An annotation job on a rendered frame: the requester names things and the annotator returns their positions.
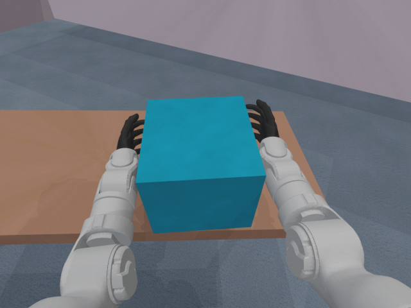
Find left robot hand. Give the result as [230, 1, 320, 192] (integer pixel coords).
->
[116, 114, 144, 154]

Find left robot upper arm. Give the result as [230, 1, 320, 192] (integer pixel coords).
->
[29, 244, 137, 308]

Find carton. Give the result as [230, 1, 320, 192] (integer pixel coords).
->
[136, 96, 266, 234]

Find table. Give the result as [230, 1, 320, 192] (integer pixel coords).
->
[0, 110, 326, 244]

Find robot right forearm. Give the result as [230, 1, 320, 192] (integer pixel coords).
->
[259, 137, 364, 264]

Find robot left forearm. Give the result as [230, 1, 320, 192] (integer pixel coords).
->
[60, 148, 139, 296]

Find right robot upper arm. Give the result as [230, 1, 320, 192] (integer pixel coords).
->
[286, 219, 411, 308]

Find right robot hand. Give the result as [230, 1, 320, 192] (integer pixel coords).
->
[245, 99, 279, 143]

